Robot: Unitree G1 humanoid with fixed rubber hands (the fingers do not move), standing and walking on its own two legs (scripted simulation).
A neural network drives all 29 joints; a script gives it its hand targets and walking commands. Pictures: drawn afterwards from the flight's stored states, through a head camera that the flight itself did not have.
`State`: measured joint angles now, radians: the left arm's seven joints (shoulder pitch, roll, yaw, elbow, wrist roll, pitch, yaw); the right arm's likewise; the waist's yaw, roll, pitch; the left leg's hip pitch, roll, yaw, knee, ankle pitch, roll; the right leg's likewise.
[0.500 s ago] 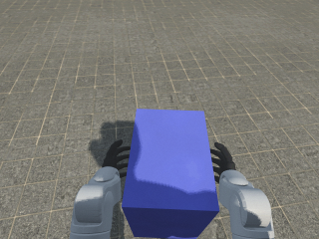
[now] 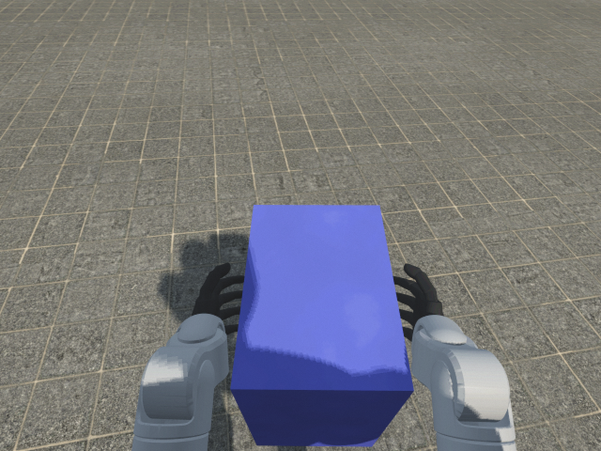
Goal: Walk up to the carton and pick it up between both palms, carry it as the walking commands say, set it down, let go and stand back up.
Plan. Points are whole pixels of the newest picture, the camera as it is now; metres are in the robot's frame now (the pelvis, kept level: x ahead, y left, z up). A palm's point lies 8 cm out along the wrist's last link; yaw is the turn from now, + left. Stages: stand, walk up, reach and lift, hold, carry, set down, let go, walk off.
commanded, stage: carry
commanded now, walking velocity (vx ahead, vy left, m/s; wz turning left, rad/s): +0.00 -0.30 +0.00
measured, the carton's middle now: (315, 331) +0.30 +0.00 +0.01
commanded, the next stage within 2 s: none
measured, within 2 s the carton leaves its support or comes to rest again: neither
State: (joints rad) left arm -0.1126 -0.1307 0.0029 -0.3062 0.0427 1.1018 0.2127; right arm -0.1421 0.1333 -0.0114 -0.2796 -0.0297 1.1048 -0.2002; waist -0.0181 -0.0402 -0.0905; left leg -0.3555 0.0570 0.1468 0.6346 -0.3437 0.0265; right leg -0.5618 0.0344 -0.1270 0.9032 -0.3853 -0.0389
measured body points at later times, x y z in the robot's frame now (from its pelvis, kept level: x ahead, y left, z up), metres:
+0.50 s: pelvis -0.07 -0.20 +0.00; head -0.05 -0.19 +0.45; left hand +0.23 -0.08 +0.07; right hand +0.21 -0.34 +0.08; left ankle -0.09 -0.12 -0.70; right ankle +0.00 -0.26 -0.72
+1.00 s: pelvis -0.12 -0.39 +0.00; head -0.10 -0.41 +0.45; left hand +0.17 -0.28 +0.07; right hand +0.16 -0.54 +0.07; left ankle -0.14 -0.27 -0.66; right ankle -0.06 -0.49 -0.72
